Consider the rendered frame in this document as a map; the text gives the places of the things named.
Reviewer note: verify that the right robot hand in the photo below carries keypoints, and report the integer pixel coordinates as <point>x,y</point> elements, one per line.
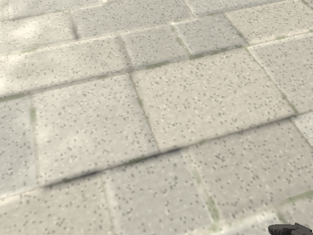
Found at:
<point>289,229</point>

